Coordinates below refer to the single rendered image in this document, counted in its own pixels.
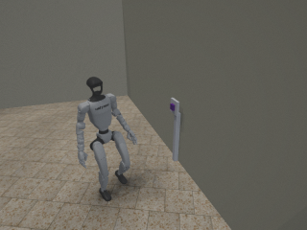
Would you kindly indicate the robot left thigh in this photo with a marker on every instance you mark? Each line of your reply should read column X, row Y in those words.
column 121, row 145

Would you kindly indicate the right robot hand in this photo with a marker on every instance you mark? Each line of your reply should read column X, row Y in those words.
column 82, row 156

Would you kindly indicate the robot left upper arm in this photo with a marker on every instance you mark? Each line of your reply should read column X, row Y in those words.
column 115, row 112

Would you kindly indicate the left robot hand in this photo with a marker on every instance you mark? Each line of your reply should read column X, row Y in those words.
column 132, row 135

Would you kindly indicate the robot right forearm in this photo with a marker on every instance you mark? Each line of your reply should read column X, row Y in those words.
column 80, row 138

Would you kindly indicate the panel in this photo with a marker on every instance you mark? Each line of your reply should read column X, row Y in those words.
column 177, row 116

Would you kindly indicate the button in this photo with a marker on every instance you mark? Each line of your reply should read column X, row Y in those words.
column 172, row 106

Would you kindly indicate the left robot shin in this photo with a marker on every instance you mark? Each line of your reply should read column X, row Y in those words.
column 122, row 170

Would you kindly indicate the robot left forearm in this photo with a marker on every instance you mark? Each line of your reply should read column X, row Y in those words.
column 122, row 122

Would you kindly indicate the robot right upper arm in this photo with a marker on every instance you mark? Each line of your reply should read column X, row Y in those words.
column 82, row 110

